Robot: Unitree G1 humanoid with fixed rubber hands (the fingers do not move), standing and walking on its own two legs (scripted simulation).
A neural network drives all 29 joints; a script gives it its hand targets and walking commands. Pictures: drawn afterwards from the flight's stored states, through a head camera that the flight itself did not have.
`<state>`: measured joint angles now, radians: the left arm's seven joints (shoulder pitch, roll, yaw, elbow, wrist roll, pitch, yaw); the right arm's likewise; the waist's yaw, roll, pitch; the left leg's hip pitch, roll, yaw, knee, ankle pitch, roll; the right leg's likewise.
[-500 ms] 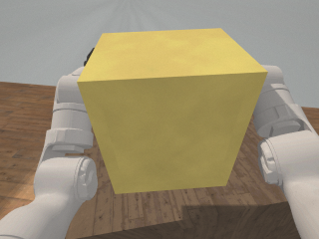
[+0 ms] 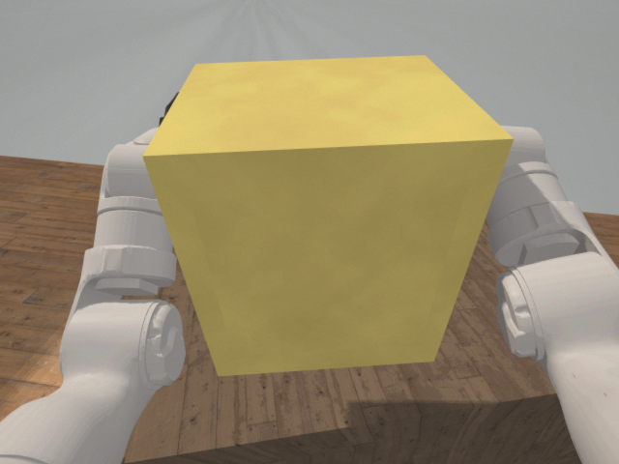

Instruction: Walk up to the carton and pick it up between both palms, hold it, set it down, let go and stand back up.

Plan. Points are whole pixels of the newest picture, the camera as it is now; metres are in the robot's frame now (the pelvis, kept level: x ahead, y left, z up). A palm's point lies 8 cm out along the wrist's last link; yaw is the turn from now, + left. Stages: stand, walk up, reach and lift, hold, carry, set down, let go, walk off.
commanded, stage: hold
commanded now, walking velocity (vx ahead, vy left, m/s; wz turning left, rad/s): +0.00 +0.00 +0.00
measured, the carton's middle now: (319, 218) +0.29 -0.01 +0.27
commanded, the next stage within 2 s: none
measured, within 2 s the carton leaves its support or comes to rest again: neither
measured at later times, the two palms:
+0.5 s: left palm (175, 161) +0.38 +0.17 +0.30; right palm (436, 149) +0.38 -0.16 +0.32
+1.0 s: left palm (175, 156) +0.37 +0.16 +0.31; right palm (440, 144) +0.38 -0.16 +0.33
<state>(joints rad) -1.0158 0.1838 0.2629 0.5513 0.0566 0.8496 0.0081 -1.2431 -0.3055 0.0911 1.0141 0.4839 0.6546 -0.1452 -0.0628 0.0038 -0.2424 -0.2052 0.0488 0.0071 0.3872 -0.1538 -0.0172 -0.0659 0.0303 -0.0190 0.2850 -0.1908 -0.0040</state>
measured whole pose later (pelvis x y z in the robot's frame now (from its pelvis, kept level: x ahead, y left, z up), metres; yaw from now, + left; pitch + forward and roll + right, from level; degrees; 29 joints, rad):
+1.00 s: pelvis +0.01 +0.00 +0.00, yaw -1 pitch -3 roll -1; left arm -0.93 0.17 0.27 0.39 0.05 0.90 0.03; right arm -1.19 -0.29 0.10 0.89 0.50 0.68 -0.17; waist -0.06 -0.01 -0.21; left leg -0.17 0.05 0.02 0.38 -0.17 -0.02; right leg -0.04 0.03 0.00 0.30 -0.21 -0.01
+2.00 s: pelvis -0.01 +0.00 +0.00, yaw -1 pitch -1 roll -2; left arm -1.04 0.18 0.26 0.58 0.05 0.82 0.04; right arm -1.26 -0.31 0.09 1.05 0.49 0.63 -0.13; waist -0.05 0.01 -0.23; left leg -0.23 0.05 0.01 0.39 -0.14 -0.01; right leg -0.10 0.03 -0.01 0.29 -0.18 0.00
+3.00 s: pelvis +0.00 +0.00 +0.00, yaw +0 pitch -2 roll -2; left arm -0.99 0.17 0.27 0.51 0.06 0.85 0.03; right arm -1.22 -0.31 0.10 0.99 0.50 0.65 -0.14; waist -0.06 0.01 -0.24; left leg -0.21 0.05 0.00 0.40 -0.16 -0.02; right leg -0.06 0.03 -0.02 0.28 -0.19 0.00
